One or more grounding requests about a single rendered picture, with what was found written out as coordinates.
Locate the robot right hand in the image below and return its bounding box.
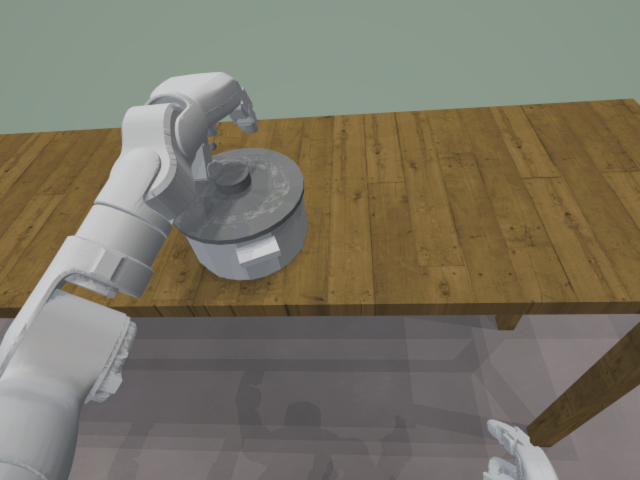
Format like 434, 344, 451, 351
483, 419, 559, 480

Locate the pot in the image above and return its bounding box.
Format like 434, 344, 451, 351
186, 197, 308, 280

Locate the left robot upper arm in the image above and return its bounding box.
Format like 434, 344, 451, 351
0, 289, 137, 480

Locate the left robot forearm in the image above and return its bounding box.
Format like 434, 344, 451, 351
0, 91, 208, 378

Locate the lid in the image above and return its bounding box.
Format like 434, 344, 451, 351
174, 148, 304, 245

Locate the knob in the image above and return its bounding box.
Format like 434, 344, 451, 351
213, 162, 252, 195

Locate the robot left hand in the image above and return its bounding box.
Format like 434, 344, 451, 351
150, 72, 258, 181

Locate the table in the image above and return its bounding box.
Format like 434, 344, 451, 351
0, 99, 640, 447

